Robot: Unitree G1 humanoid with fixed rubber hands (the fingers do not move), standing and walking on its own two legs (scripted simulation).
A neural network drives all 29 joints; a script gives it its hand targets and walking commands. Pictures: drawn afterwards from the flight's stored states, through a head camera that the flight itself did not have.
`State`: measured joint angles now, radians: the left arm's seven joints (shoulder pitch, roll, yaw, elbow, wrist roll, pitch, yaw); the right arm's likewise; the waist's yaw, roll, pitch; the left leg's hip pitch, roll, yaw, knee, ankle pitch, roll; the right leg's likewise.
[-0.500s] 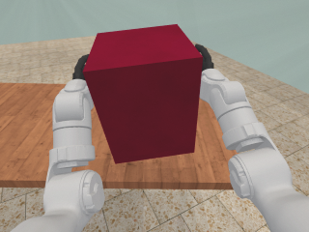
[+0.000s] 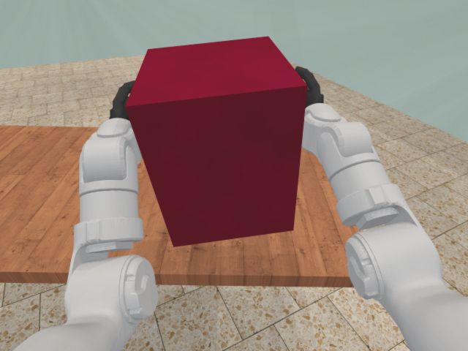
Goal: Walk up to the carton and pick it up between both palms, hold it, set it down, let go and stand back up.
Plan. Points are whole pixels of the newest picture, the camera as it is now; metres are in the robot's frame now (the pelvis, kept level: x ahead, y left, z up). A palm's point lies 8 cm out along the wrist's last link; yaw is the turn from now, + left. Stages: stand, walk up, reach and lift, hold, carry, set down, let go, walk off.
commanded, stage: hold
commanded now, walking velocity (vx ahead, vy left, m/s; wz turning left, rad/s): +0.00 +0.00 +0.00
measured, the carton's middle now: (221, 140) +0.38 +0.00 +0.24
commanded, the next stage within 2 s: none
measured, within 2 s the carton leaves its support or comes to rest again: neither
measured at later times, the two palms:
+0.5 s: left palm (119, 131) +0.37 +0.16 +0.27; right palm (308, 119) +0.37 -0.14 +0.28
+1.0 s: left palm (121, 126) +0.37 +0.15 +0.27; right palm (310, 114) +0.37 -0.14 +0.28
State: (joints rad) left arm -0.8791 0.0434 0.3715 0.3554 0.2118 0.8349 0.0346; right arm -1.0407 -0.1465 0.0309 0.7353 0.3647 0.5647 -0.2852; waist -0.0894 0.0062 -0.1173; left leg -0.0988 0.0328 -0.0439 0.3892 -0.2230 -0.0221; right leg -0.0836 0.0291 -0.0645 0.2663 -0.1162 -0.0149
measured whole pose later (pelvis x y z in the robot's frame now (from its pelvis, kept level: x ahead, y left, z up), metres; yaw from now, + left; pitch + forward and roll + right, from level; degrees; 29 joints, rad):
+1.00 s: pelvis +0.00 +0.00 +0.00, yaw +0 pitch -5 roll -2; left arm -0.92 0.05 0.39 0.43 0.23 0.82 0.03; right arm -1.07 -0.15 0.04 0.81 0.37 0.56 -0.28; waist -0.09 0.01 -0.12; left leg -0.09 0.02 -0.05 0.39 -0.22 -0.02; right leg -0.08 0.02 -0.06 0.27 -0.12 -0.01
